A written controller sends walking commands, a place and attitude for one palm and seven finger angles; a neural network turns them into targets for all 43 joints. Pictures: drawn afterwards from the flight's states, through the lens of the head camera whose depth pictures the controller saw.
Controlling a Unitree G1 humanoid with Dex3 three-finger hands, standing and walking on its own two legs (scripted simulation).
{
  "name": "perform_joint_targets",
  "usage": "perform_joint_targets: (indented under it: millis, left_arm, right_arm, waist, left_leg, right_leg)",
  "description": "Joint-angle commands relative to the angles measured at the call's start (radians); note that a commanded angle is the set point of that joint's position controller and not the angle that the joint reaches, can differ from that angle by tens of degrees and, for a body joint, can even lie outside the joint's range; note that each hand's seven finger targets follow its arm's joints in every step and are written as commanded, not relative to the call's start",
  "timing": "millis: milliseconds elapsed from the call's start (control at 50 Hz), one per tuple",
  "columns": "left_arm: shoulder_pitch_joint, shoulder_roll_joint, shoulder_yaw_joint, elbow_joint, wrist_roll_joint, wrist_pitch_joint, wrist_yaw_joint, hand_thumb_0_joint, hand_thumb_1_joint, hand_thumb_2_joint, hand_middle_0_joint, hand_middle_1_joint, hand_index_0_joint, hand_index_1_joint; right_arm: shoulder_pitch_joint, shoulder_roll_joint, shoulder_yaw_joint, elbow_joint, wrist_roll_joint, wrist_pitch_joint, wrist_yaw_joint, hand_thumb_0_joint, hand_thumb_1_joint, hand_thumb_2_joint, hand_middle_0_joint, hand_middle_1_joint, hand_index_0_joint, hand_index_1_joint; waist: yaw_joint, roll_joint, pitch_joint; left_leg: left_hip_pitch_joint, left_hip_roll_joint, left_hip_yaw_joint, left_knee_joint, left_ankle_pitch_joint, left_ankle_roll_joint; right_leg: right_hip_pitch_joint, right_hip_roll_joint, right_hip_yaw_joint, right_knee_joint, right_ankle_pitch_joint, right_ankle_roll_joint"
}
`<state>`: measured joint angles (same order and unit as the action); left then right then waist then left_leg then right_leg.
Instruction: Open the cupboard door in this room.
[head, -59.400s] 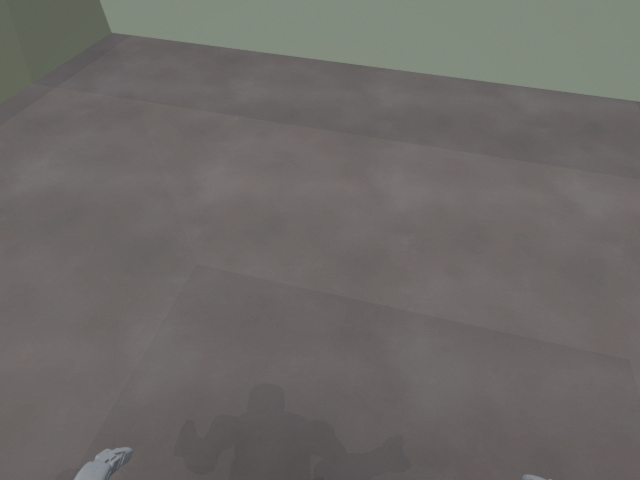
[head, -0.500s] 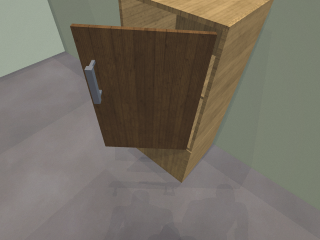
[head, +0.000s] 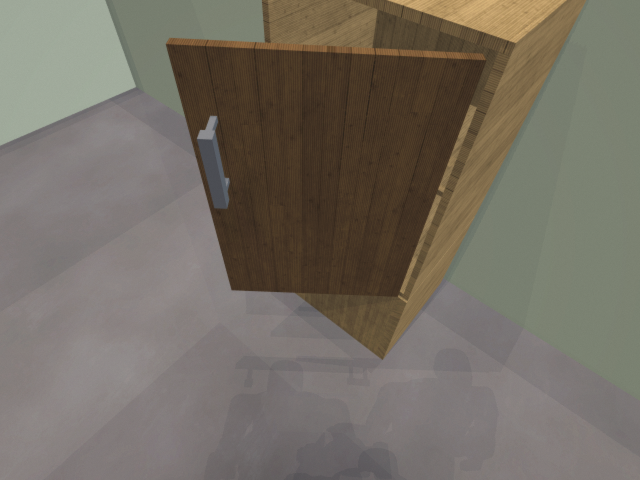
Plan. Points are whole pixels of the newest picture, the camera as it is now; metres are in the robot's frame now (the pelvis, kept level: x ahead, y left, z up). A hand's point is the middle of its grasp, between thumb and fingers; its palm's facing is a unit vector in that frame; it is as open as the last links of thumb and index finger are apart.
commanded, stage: come to a stop and stand still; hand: left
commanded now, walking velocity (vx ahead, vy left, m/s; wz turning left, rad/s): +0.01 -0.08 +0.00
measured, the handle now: (217, 163) +0.54 +0.20 +0.07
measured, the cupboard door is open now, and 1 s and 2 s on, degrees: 38 38 38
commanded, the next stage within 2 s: look again from close up in 0.52 s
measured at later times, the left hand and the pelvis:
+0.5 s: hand out of the picture +0.00 +0.16 -0.17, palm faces +0.00 -0.98 -0.19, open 7.3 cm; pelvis +0.00 +0.00 +0.00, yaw +0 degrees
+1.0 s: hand out of the picture +0.04 +0.19 -0.17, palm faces +0.01 -0.98 -0.19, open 7.4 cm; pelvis +0.02 +0.01 +0.01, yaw +0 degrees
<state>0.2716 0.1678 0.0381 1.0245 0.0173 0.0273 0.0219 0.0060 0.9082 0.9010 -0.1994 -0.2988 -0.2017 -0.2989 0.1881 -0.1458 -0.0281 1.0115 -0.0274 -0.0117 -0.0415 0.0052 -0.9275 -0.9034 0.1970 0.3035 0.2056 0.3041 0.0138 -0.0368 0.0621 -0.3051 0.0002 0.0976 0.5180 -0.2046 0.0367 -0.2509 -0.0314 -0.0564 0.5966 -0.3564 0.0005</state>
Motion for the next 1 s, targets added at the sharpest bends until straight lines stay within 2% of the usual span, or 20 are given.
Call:
perform_joint_targets:
  millis: [0, 40, 60, 100, 140, 180, 300, 320, 340, 360, 380, 420, 440, 500, 520, 560, 620, 660, 820, 980]
  left_arm:
    - [0.125, 0.058, 0.005, -0.021, 0.01, -0.016, 0.0, 0.0, 0.9, 0.9, -0.2, -0.3, -0.2, -0.3]
    - [0.088, 0.079, -0.001, -0.025, 0.008, -0.025, -0.001, 0.0, 0.9, 0.9, -0.2, -0.3, -0.2, -0.3]
    - [0.06, 0.077, -0.005, -0.026, 0.004, -0.032, 0.001, 0.0, 0.9, 0.9, -0.2, -0.3, -0.2, -0.3]
    - [0.037, 0.058, -0.013, -0.029, 0.001, -0.038, 0.004, 0.0, 0.9, 0.9, -0.2, -0.3, -0.2, -0.3]
    - [0.049, 0.058, -0.016, -0.018, -0.003, -0.04, 0.003, 0.0, 0.9, 0.9, -0.2, -0.3, -0.2, -0.3]
    - [0.071, 0.054, -0.02, -0.001, -0.003, -0.04, 0.004, 0.0, 0.9, 0.9, -0.2, -0.3, -0.2, -0.3]
    - [0.102, 0.05, -0.029, 0.042, -0.006, -0.05, 0.006, 0.0, 0.9, 0.9, -0.2, -0.3, -0.2, -0.3]
    - [0.169, 0.085, -0.029, 0.066, 0.014, -0.062, 0.05, 0.0, 0.9, 0.9, -0.2, -0.3, -0.2, -0.3]
    - [0.085, 0.128, -0.028, 0.008, 0.002, -0.067, 0.04, 0.0, 0.9, 0.9, -0.2, -0.3, -0.2, -0.3]
    - [0.047, 0.125, -0.025, -0.013, 0.002, -0.064, 0.03, 0.0, 0.9, 0.9, -0.2, -0.3, -0.2, -0.3]
    - [0.043, 0.121, -0.022, -0.017, 0.004, -0.073, 0.03, 0.0, 0.9, 0.9, -0.2, -0.3, -0.2, -0.3]
    - [0.056, 0.095, -0.027, -0.012, -0.001, -0.076, 0.028, 0.0, 0.9, 0.9, -0.2, -0.3, -0.2, -0.3]
    - [0.06, 0.079, -0.029, -0.009, -0.003, -0.072, 0.026, 0.0, 0.9, 0.9, -0.2, -0.3, -0.2, -0.3]
    - [0.077, 0.062, -0.032, 0.0, -0.004, -0.063, 0.022, 0.0, 0.9, 0.9, -0.2, -0.3, -0.2, -0.3]
    - [0.086, 0.061, -0.033, 0.003, -0.004, -0.062, 0.022, 0.0, 0.9, 0.9, -0.2, -0.3, -0.2, -0.3]
    - [0.095, 0.059, -0.036, 0.009, -0.005, -0.061, 0.022, 0.0, 0.9, 0.9, -0.2, -0.3, -0.2, -0.3]
    - [0.098, 0.065, -0.034, 0.009, -0.006, -0.062, 0.022, 0.0, 0.9, 0.9, -0.2, -0.3, -0.2, -0.3]
    - [0.097, 0.068, -0.035, 0.012, -0.007, -0.062, 0.023, 0.0, 0.9, 0.9, -0.2, -0.3, -0.2, -0.3]
    - [0.08, 0.094, -0.028, 0.018, -0.004, -0.058, 0.023, 0.0, 0.9, 0.9, -0.2, -0.3, -0.2, -0.3]
    - [0.072, 0.108, -0.027, 0.031, 0.0, -0.056, 0.019, 0.0, 0.9, 0.9, -0.2, -0.3, -0.2, -0.3]
  right_arm:
    - [0.061, -0.129, -0.032, -0.024, 0.012, 0.004, 0.0, 0.0, -0.9, -0.9, 0.2, 0.3, 0.2, 0.3]
    - [0.056, -0.079, -0.018, -0.02, 0.012, 0.01, 0.007, 0.0, -0.9, -0.9, 0.2, 0.3, 0.2, 0.3]
    - [0.061, -0.066, -0.011, -0.01, 0.01, 0.015, 0.009, 0.0, -0.9, -0.9, 0.2, 0.3, 0.2, 0.3]
    - [0.08, -0.055, -0.004, 0.015, 0.008, 0.012, 0.014, 0.0, -0.9, -0.9, 0.2, 0.3, 0.2, 0.3]
    - [0.081, -0.06, 0.001, 0.034, 0.007, 0.005, 0.016, 0.0, -0.9, -0.9, 0.2, 0.3, 0.2, 0.3]
    - [0.076, -0.062, 0.005, 0.046, 0.009, -0.001, 0.015, 0.0, -0.9, -0.9, 0.2, 0.3, 0.2, 0.3]
    - [0.109, -0.062, 0.017, 0.085, 0.014, -0.011, 0.012, 0.0, -0.9, -0.9, 0.2, 0.3, 0.2, 0.3]
    - [0.034, -0.131, 0.005, 0.02, 0.021, -0.015, 0.017, 0.0, -0.9, -0.9, 0.2, 0.3, 0.2, 0.3]
    - [0.102, -0.069, 0.01, -0.003, 0.016, 0.002, 0.027, 0.0, -0.9, -0.9, 0.2, 0.3, 0.2, 0.3]
    - [0.122, -0.07, 0.007, 0.011, 0.007, 0.008, 0.031, 0.0, -0.9, -0.9, 0.2, 0.3, 0.2, 0.3]
    - [0.156, -0.061, 0.011, 0.011, 0.002, 0.004, 0.035, 0.0, -0.9, -0.9, 0.2, 0.3, 0.2, 0.3]
    - [0.185, -0.067, 0.014, 0.007, 0.005, -0.007, 0.034, 0.0, -0.9, -0.9, 0.2, 0.3, 0.2, 0.3]
    - [0.183, -0.075, 0.016, 0.003, 0.006, -0.009, 0.031, 0.0, -0.9, -0.9, 0.2, 0.3, 0.2, 0.3]
    - [0.174, -0.078, 0.022, 0.003, 0.005, -0.016, 0.026, 0.0, -0.9, -0.9, 0.2, 0.3, 0.2, 0.3]
    - [0.173, -0.082, 0.022, 0.002, 0.006, -0.017, 0.026, 0.0, -0.9, -0.9, 0.2, 0.3, 0.2, 0.3]
    - [0.174, -0.086, 0.022, 0.007, 0.008, -0.019, 0.024, 0.0, -0.9, -0.9, 0.2, 0.3, 0.2, 0.3]
    - [0.175, -0.086, 0.025, 0.02, 0.01, -0.026, 0.023, 0.0, -0.9, -0.9, 0.2, 0.3, 0.2, 0.3]
    - [0.173, -0.09, 0.025, 0.031, 0.012, -0.028, 0.021, 0.0, -0.9, -0.9, 0.2, 0.3, 0.2, 0.3]
    - [0.143, -0.101, 0.023, 0.055, 0.013, -0.031, 0.018, 0.0, -0.9, -0.9, 0.2, 0.3, 0.2, 0.3]
    - [0.109, -0.126, 0.017, 0.058, 0.014, -0.031, 0.015, 0.0, -0.9, -0.9, 0.2, 0.3, 0.2, 0.3]
  waist:
    - [-0.007, 0.038, -0.08]
    - [-0.028, -0.095, -0.07]
    - [-0.037, -0.15, -0.057]
    - [-0.046, -0.084, -0.028]
    - [-0.036, 0.013, -0.006]
    - [-0.019, 0.068, 0.023]
    - [-0.009, 0.048, 0.009]
    - [0.021, 0.08, 0.035]
    - [-0.054, 0.077, -0.028]
    - [-0.059, 0.113, 0.014]
    - [-0.066, 0.101, -0.029]
    - [-0.059, 0.058, -0.054]
    - [-0.052, 0.024, -0.038]
    - [-0.028, 0.056, 0.021]
    - [-0.023, 0.032, 0.025]
    - [-0.018, -0.001, 0.028]
    - [-0.012, 0.019, -0.004]
    - [-0.012, -0.008, -0.016]
    - [-0.009, 0.049, -0.017]
    - [-0.01, 0.046, -0.03]
  left_leg:
    - [0.03, 0.173, -0.166, -0.09, 0.094, 0.038]
    - [0.045, 0.081, -0.068, -0.037, -0.057, -0.013]
    - [0.072, 0.066, -0.055, -0.025, -0.062, -0.024]
    - [0.125, 0.08, -0.072, -0.059, -0.012, -0.024]
    - [0.125, 0.102, -0.101, -0.112, -0.001, -0.021]
    - [0.084, 0.116, -0.128, -0.16, -0.016, -0.015]
    - [0.095, 0.112, -0.121, -0.188, 0.028, -0.02]
    - [0.063, 0.115, -0.082, 0.029, 0.076, -0.04]
    - [0.068, 0.082, -0.081, 0.036, -0.112, -0.04]
    - [0.07, 0.068, -0.072, 0.04, -0.124, -0.036]
    - [0.083, 0.074, -0.075, 0.027, -0.057, -0.033]
    - [0.071, 0.084, -0.101, -0.011, -0.014, -0.02]
    - [0.054, 0.091, -0.112, -0.029, -0.026, -0.013]
    - [-0.009, 0.101, -0.144, -0.102, -0.043, 0.003]
    - [-0.015, 0.102, -0.152, -0.114, -0.048, 0.006]
    - [-0.009, 0.102, -0.148, -0.123, -0.045, 0.008]
    - [0.024, 0.104, -0.143, -0.128, 0.032, 0.012]
    - [0.05, 0.104, -0.136, -0.123, 0.059, 0.012]
    - [0.083, 0.106, -0.129, -0.133, 0.118, 0.014]
    - [0.125, 0.115, -0.127, -0.144, 0.131, 0.017]
  right_leg:
    - [0.051, -0.056, 0.101, -0.19, 0.166, -0.03]
    - [-0.007, -0.128, 0.167, -0.256, 0.141, -0.066]
    - [-0.047, -0.138, 0.176, -0.288, 0.094, -0.078]
    - [-0.1, -0.117, 0.151, -0.297, 0.041, -0.072]
    - [-0.097, -0.086, 0.125, -0.284, 0.019, -0.052]
    - [-0.051, -0.07, 0.115, -0.282, 0.057, -0.043]
    - [0.018, -0.075, 0.106, -0.295, 0.129, -0.04]
    - [-0.019, -0.115, 0.164, -0.288, 0.397, -0.016]
    - [-0.057, -0.158, 0.197, -0.331, 0.004, -0.063]
    - [-0.135, -0.143, 0.195, -0.338, -0.182, -0.088]
    - [-0.108, -0.133, 0.16, -0.31, -0.086, -0.094]
    - [-0.061, -0.091, 0.123, -0.25, -0.023, -0.083]
    - [-0.063, -0.078, 0.115, -0.237, -0.034, -0.079]
    - [-0.037, -0.052, 0.092, -0.197, -0.002, -0.065]
    - [-0.029, -0.049, 0.091, -0.191, 0.007, -0.061]
    - [-0.021, -0.051, 0.09, -0.192, 0.021, -0.056]
    - [0.01, -0.057, 0.087, -0.178, 0.099, -0.05]
    - [0.016, -0.062, 0.089, -0.181, 0.122, -0.046]
    - [0.036, -0.07, 0.087, -0.187, 0.173, -0.039]
    - [0.042, -0.072, 0.088, -0.208, 0.194, -0.035]
